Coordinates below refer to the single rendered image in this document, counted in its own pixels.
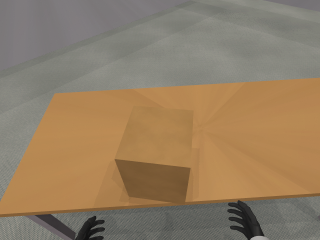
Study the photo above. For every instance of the robot right hand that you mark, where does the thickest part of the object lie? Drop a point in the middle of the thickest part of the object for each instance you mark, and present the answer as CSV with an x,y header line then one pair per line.
x,y
251,227

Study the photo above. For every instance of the carton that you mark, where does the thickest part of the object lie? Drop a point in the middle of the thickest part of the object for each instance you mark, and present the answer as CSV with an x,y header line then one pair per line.
x,y
154,154

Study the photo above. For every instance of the robot left hand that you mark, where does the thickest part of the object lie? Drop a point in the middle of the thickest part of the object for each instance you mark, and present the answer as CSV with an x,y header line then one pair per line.
x,y
86,231

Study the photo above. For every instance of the table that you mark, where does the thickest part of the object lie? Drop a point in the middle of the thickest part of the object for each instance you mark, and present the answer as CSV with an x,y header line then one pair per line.
x,y
251,141

